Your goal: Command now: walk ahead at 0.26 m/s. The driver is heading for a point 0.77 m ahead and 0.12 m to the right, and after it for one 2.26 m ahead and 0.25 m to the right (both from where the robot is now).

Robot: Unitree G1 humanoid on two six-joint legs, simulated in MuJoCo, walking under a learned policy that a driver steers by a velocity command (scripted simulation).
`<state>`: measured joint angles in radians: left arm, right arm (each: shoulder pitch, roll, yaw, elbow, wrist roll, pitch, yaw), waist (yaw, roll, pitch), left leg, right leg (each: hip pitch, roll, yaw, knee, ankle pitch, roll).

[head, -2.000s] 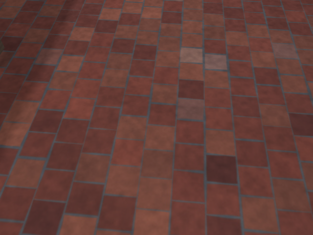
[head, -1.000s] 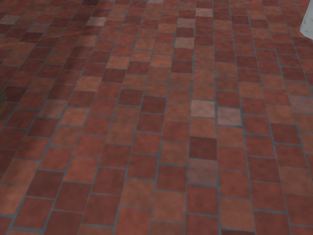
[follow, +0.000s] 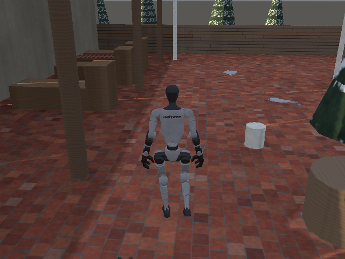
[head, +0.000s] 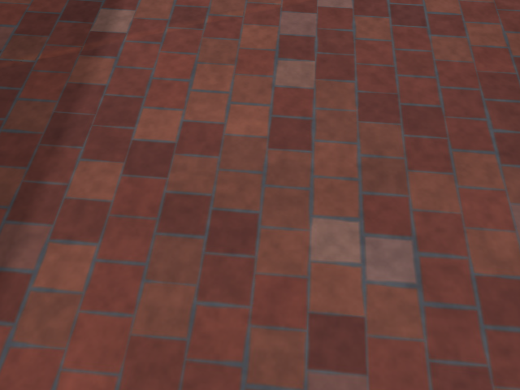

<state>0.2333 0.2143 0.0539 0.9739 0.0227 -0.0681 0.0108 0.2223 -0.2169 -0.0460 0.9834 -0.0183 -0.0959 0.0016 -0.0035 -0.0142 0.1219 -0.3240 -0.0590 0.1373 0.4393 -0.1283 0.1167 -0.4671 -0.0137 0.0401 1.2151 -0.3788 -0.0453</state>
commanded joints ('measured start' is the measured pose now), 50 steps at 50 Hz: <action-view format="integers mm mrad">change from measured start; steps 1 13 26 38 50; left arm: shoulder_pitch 209 -282 131 196 232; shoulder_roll -14 58 159 142 22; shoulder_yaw -4 4 50 2 -10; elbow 20 -154 -58 37 46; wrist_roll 13 1 21 -27 15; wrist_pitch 39 29 -20 -72 61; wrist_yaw -7 -46 -26 -13 2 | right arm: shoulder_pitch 55 272 32 -160 37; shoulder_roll -76 -137 -109 -44 -47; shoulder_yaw -2 -40 -33 20 23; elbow -16 37 -82 -178 -42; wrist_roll -1 0 19 -6 9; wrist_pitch -30 4 -29 8 8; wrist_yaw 0 -5 22 42 -17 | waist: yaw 75 -72 87 -8 48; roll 46 41 -25 -76 41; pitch -177 -13 -157 -10 -206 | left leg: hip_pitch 44 374 -530 -76 37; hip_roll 299 344 130 43 311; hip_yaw -183 -313 -210 12 -259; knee -169 -411 841 127 -152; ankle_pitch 830 -302 -144 295 704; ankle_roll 146 126 30 -37 140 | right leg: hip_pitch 97 -234 665 370 203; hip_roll -21 -93 -291 -120 -12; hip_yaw -7 -66 367 -101 17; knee -111 -579 -1003 -1063 -92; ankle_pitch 50 251 -204 1047 -40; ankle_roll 10 30 -145 -71 31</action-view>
